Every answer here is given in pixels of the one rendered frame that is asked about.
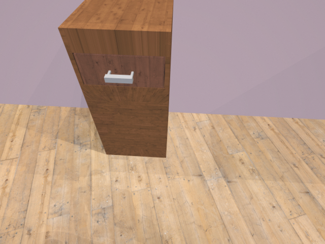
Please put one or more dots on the drawer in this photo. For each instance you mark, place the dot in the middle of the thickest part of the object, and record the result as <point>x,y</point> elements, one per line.
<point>149,71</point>

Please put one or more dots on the handle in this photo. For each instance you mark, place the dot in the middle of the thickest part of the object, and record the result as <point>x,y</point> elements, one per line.
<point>111,78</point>

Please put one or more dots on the cabinet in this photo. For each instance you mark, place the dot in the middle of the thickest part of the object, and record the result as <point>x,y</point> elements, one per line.
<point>130,120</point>

